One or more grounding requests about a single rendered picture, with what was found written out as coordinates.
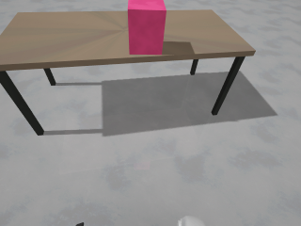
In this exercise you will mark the robot right thigh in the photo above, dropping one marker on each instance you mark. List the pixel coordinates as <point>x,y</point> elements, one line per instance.
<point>190,221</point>

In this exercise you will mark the table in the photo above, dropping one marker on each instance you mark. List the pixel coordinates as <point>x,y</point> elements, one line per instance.
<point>62,39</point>

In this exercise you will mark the carton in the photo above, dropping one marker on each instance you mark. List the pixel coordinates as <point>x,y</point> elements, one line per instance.
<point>146,26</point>

